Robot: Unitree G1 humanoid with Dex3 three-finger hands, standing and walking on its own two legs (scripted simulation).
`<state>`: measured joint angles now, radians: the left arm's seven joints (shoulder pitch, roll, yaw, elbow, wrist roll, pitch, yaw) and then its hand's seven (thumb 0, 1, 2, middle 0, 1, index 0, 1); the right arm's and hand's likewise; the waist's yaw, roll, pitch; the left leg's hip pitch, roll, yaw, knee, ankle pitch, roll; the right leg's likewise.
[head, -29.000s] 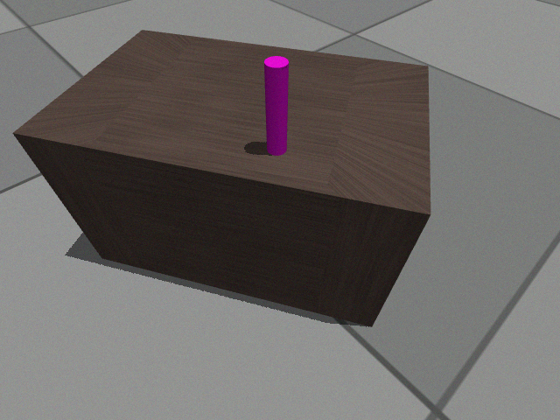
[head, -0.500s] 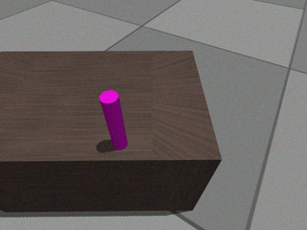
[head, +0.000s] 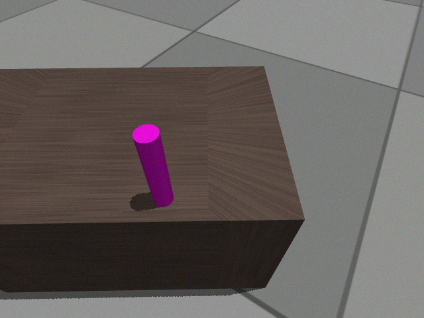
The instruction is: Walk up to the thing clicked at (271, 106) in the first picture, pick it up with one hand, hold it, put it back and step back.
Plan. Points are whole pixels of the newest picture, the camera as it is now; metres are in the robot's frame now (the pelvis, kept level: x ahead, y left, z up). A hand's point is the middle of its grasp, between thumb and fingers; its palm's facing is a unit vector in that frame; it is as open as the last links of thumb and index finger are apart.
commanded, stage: stand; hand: left
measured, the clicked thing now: (156, 170) +0.43 +0.14 -0.01
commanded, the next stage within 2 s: step back in 0.54 s
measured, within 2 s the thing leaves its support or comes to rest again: neither
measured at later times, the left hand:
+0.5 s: hand out of the picture +0.08 +0.25 -0.15, palm faces -0.02 -0.94 -0.34, open 7.4 cm
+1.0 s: hand out of the picture +0.07 +0.30 -0.18, palm faces -0.06 -0.93 -0.36, open 7.4 cm
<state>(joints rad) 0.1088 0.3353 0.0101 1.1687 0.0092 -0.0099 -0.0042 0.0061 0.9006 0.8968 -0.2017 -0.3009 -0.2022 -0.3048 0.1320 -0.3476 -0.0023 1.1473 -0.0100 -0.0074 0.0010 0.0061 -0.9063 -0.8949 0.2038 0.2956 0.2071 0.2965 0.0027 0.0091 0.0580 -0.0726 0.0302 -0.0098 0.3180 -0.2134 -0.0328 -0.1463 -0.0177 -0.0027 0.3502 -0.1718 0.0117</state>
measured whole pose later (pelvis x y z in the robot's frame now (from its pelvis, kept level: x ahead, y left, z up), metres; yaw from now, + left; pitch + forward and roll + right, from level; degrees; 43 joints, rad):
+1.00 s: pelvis -0.08 +0.04 -0.02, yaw -2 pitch -1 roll -1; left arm 0.04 0.41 0.07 0.90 0.01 0.07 0.03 0.01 0.90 0.90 -0.20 -0.30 -0.20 -0.30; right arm 0.17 -0.35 -0.05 0.97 -0.03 0.04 0.00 0.01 -0.91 -0.89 0.21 0.30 0.21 0.30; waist -0.02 -0.06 0.19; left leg -0.26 -0.01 -0.01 0.61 -0.33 0.03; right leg -0.51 0.14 0.16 1.14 -0.52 -0.01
